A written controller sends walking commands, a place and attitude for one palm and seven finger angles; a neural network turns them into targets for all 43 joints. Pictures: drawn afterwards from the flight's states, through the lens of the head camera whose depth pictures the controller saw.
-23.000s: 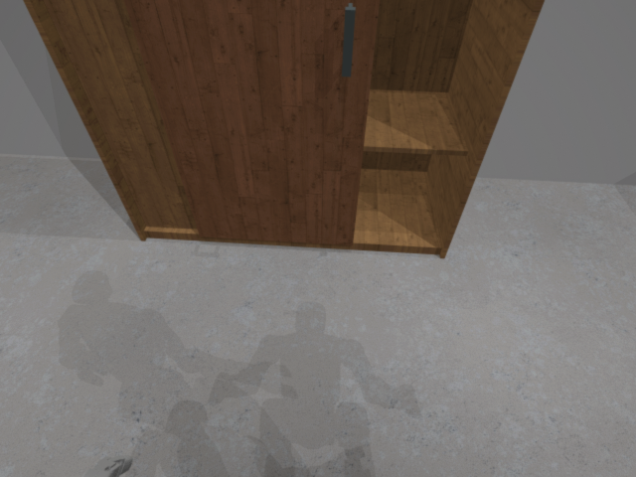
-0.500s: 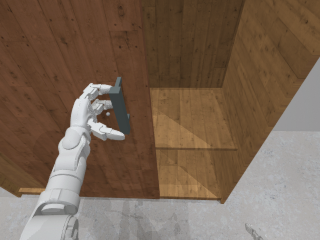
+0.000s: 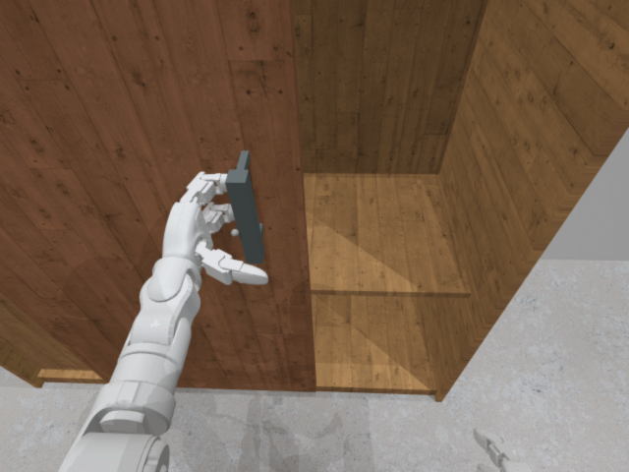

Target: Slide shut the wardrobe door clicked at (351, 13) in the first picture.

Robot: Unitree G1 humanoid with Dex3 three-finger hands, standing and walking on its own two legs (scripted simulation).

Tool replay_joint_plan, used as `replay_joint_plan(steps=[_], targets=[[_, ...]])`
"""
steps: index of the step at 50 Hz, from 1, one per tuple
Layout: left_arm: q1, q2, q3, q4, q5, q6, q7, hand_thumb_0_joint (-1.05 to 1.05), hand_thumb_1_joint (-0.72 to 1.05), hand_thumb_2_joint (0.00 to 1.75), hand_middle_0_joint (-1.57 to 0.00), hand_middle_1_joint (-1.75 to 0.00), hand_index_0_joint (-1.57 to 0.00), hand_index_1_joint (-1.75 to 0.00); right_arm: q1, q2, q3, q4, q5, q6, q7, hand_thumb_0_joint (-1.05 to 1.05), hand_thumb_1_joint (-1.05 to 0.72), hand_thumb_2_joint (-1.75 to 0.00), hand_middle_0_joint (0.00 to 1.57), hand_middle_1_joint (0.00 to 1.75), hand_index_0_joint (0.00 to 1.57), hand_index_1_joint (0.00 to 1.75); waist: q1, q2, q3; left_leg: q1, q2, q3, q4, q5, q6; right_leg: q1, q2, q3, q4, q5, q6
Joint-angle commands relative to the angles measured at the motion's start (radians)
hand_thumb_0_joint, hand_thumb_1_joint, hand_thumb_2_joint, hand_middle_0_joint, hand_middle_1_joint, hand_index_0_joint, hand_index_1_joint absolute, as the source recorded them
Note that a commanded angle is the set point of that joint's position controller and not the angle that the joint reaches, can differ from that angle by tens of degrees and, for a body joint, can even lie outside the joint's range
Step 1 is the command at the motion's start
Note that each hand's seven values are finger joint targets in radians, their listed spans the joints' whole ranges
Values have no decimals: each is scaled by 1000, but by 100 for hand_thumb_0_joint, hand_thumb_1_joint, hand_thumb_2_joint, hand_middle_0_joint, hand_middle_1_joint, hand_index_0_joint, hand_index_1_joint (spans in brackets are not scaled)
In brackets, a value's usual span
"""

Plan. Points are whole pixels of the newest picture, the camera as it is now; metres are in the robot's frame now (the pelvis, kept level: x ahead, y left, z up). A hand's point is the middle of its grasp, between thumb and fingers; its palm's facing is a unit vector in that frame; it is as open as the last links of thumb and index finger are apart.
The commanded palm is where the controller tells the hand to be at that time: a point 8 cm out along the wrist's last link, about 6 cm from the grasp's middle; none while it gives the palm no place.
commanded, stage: slide the fingers in behind the handle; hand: left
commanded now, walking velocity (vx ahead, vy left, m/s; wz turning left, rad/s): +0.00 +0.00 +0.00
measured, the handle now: (250, 209) +0.44 +0.10 +0.10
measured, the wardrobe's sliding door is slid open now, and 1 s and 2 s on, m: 0.37 0.37 0.37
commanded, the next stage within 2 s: grip the handle and tug to test in 1.26 s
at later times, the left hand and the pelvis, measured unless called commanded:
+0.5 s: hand (242, 234) +0.38 +0.10 +0.11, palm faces -0.02 -1.00 +0.00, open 14.0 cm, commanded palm +0.35 +0.16 +0.11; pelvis +0.01 +0.00 +0.00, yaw +0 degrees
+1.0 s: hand (259, 236) +0.38 +0.08 +0.11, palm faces -0.02 -1.00 -0.02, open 14.0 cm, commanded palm +0.35 +0.14 +0.11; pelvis +0.00 -0.01 +0.00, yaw +0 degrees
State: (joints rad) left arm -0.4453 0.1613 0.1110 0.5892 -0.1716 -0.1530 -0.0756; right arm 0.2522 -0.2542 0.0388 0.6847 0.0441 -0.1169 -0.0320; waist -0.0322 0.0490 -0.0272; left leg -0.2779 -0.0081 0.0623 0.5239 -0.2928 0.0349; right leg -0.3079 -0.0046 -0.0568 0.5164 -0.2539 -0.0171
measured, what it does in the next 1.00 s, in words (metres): stands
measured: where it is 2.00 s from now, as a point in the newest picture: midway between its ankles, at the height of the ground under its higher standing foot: outside the picture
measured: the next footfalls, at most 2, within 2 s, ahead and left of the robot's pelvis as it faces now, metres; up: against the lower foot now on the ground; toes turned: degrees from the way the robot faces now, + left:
none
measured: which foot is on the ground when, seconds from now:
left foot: down 0.00-1.00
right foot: down 0.00-1.00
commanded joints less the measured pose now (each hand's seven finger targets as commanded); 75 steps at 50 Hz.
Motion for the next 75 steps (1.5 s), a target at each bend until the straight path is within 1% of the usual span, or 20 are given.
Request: replay_joint_plan(steps=[1,3,13,15,20,25,27,30,33,34,38,41,43,48,52,59,65,68,71,75], targets=[[-370,169,63,-274,4,-81,42,0,-50,30,-30,-120,-30,-120,-48,-112,-49,-134,-8,-48,-6,0,-90,-90,20,30,20,30,12,-66,-277,103,20,-69,-61,258,-10,119,10,31,-45,268,-9],[-346,168,68,-292,6,-88,48,0,-50,30,-30,-120,-30,-120,-54,-107,-47,-139,-10,-49,-6,0,-90,-90,20,30,20,30,20,-68,-291,108,19,-64,-60,277,-11,141,9,34,-43,295,-10],[-324,67,-25,-289,1,-42,34,0,-50,30,-30,-120,-30,-120,-60,-107,-49,-133,-2,-44,-5,0,-90,-90,20,30,20,30,-5,-64,-235,114,21,-63,-59,272,-12,102,13,25,-57,288,-10],[-330,92,-9,-292,3,-37,39,0,-50,30,-30,-120,-30,-120,-56,-111,-51,-127,-4,-40,-7,0,-90,-90,20,30,20,30,-4,-86,-238,113,22,-64,-58,276,-12,110,13,22,-58,289,-9],[-325,118,13,-389,10,-67,65,0,-50,30,-30,-120,-30,-120,-69,-101,-50,-139,-12,-44,-5,0,-90,-90,20,30,20,30,16,-59,-308,139,18,-64,-55,315,-13,157,9,30,-44,326,-11],[-265,90,-2,-325,16,-50,68,0,-50,30,-30,-120,-30,-120,-74,-101,-48,-134,-9,-36,-2,0,-90,-90,20,30,20,30,14,-83,-240,107,17,-54,-60,284,-11,141,10,32,-57,315,-9],[-299,59,-33,-300,11,-31,65,0,-50,30,-30,-120,-30,-120,-77,-100,-45,-133,-4,-31,-4,0,-90,-90,20,30,20,30,-5,-100,-196,84,13,-52,-65,229,-7,116,10,32,-72,274,-4],[-306,88,-5,-289,12,-16,67,0,-50,30,-30,-120,-30,-120,-79,-105,-46,-133,-5,-25,-9,0,-90,-90,20,30,20,30,2,-90,-209,86,13,-53,-63,223,-7,119,9,34,-74,263,-6],[-357,47,-46,-382,8,-40,68,0,-50,30,-30,-120,-30,-120,-84,-92,-45,-148,-8,-37,-6,0,-90,-90,20,30,20,30,1,-53,-282,130,11,-58,-56,271,-8,143,8,35,-58,308,-10],[-334,73,-16,-385,6,-46,74,0,-50,30,-30,-120,-30,-120,-83,-93,-48,-147,-9,-40,-7,0,-90,-90,20,30,20,30,12,-56,-305,136,13,-56,-51,282,-10,154,9,35,-52,319,-9],[-337,44,-44,-354,9,-59,85,0,-50,30,-30,-120,-30,-120,-82,-92,-45,-137,-9,-40,-5,0,-90,-90,20,30,20,30,-5,-116,-259,108,13,-55,-55,245,-6,138,11,35,-61,296,-2],[-316,86,-5,-298,21,-44,96,0,-50,30,-30,-120,-30,-120,-75,-98,-46,-130,-10,-32,-5,0,-90,-90,20,30,20,30,6,-106,-222,79,10,-54,-61,210,-5,129,9,40,-69,259,-4],[-326,64,-33,-299,27,-33,96,0,-50,30,-30,-120,-30,-120,-84,-93,-42,-136,-8,-27,-5,0,-90,-90,20,30,20,30,0,-84,-214,74,6,-49,-64,193,-6,124,6,41,-73,246,-3],[-321,55,-32,-367,20,-44,103,0,-50,30,-30,-120,-30,-120,-88,-88,-45,-152,-10,-30,-3,0,-90,-90,20,30,20,30,16,-68,-287,106,9,-48,-61,246,-8,167,7,41,-60,299,-6],[-327,65,-21,-331,17,-50,111,0,-50,30,-30,-120,-30,-120,-82,-93,-44,-141,-11,-28,-6,0,-90,-90,20,30,20,30,5,-133,-246,79,10,-44,-66,209,-3,158,9,46,-73,276,2],[-348,55,-41,-332,29,-49,102,0,-50,30,-30,-120,-30,-120,-80,-89,-44,-140,-10,-27,-7,0,-90,-90,20,30,20,30,3,-66,-253,95,6,-41,-63,214,-5,151,5,48,-71,281,-3],[-282,83,-7,-356,18,-51,98,0,-50,30,-30,-120,-30,-120,-81,-94,-47,-147,-11,-25,-5,0,-90,-90,20,30,20,30,21,-112,-282,93,7,-40,-65,261,-4,202,4,47,-65,343,-2],[-283,41,-48,-355,20,-48,96,0,-50,30,-30,-120,-30,-120,-85,-91,-48,-148,-7,-27,-2,0,-90,-90,20,30,20,30,9,-105,-240,95,10,-40,-66,238,-5,160,6,42,-70,311,-1],[-335,15,-86,-351,27,-42,98,0,-36,36,-32,-122,-32,-122,-88,-91,-44,-144,-5,-25,-2,0,-90,-90,20,30,20,30,-11,-75,-197,97,9,-46,-66,195,-4,112,6,40,-81,248,-2],[-374,89,-21,-300,31,-32,111,0,-17,44,-33,-125,-33,-125,-85,-99,-43,-132,-8,-16,-14,0,-90,-90,20,30,20,30,-7,-117,-210,76,6,-49,-67,153,-1,119,7,49,-90,195,0]])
